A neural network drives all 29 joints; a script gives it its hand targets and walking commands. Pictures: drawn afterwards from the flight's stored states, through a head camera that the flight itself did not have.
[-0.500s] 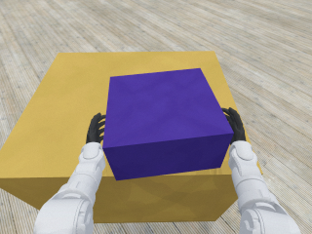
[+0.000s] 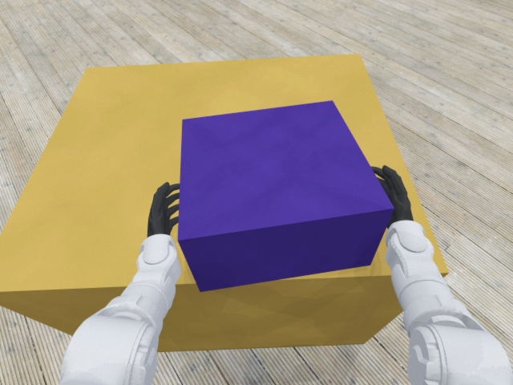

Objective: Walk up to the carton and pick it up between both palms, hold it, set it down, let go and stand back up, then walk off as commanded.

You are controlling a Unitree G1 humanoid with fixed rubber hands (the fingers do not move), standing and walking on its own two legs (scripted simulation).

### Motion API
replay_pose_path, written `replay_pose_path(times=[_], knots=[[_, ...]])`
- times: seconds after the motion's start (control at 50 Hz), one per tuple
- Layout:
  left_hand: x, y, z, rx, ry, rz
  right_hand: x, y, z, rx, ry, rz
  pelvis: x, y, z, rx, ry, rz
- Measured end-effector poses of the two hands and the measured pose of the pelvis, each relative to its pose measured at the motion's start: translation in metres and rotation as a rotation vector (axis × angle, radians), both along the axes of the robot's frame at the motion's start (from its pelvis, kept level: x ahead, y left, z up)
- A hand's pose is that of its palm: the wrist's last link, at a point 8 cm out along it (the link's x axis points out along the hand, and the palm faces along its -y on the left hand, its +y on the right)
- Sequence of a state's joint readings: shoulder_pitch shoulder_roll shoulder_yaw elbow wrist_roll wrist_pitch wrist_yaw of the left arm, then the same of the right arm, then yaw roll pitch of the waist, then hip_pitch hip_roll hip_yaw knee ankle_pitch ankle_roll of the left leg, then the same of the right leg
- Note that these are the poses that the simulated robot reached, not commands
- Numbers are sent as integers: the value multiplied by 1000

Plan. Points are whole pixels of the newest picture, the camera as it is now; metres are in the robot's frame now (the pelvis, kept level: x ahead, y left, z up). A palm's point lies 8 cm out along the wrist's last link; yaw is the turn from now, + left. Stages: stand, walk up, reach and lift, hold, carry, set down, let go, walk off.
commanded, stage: set down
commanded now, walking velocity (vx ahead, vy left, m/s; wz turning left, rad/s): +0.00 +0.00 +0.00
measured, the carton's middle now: (271, 188) +0.47 -0.04 +0.00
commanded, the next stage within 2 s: none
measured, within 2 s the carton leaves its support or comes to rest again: rests again in 0.24 s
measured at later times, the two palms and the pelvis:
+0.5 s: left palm (141, 189) +0.44 +0.18 +0.07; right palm (424, 193) +0.39 -0.28 +0.05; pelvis -0.03 -0.01 -0.02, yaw -4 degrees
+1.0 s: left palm (157, 224) +0.39 +0.16 +0.03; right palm (435, 231) +0.34 -0.29 +0.02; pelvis -0.05 -0.04 -0.02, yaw -1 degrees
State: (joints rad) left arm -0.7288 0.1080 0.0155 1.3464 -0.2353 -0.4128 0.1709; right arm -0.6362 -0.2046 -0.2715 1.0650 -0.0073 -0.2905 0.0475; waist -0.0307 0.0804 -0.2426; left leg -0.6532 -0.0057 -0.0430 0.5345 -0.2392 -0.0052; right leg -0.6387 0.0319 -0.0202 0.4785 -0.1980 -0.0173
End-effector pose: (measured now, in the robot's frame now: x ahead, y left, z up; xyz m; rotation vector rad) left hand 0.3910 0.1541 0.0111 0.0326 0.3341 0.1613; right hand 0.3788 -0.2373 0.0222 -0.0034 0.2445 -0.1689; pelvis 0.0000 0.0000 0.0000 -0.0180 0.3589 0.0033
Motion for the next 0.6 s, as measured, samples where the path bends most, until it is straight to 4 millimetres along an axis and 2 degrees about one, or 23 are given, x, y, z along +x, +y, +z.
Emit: replay_pose_path(times=[0.18, 0.26, 0.44, 0.5, 0.6], knots=[[7, 1, 7, 10, -2, -56, 6, -7, 2, -13, 26, 47, -9, 1, -5, 1, 37, -24], [19, 0, 23, -15, -53, -52, 9, -11, 8, 8, 22, 32, -16, -1, -10, 0, 62, -45], [47, 17, 55, 9, -99, -23, 15, -31, 29, 10, 19, -5, -31, -9, -21, 14, 82, -72], [48, 21, 55, 13, -84, -18, 16, -41, 32, 9, 14, -12, -34, -12, -23, 17, 93, -72], [42, 23, 44, 17, -56, -25, 15, -55, 30, 14, 7, -15, -37, -17, -25, 23, 103, -67]])
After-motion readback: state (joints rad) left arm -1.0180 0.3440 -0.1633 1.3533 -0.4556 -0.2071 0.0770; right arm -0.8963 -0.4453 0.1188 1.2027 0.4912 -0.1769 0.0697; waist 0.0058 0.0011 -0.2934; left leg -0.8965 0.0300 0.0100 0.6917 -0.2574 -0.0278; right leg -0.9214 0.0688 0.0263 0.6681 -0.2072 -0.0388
